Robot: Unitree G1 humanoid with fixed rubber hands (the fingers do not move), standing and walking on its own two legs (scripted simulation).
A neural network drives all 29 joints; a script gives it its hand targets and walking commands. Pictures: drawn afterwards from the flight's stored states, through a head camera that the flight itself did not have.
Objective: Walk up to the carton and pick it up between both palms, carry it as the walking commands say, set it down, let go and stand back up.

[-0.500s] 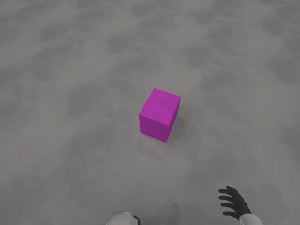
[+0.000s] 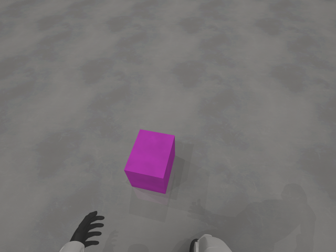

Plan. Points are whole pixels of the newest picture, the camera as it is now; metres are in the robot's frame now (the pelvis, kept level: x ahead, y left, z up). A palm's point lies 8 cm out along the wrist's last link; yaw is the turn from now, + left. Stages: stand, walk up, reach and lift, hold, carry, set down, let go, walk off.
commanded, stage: walk up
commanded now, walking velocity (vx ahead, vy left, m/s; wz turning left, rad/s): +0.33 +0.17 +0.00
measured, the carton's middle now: (152, 161) +0.65 +0.10 -0.63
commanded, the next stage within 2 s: none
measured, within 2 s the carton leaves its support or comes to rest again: neither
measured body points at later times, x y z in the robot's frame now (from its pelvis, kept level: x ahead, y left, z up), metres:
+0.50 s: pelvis +0.14 +0.06 +0.01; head +0.15 +0.07 +0.46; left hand +0.08 +0.31 -0.14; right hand +0.25 -0.18 -0.12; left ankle +0.18 +0.18 -0.72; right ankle +0.10 -0.10 -0.72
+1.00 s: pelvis +0.17 +0.06 +0.02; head +0.18 +0.05 +0.47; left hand +0.22 +0.30 -0.12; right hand +0.20 -0.16 -0.14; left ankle +0.18 +0.18 -0.72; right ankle +0.18 -0.04 -0.72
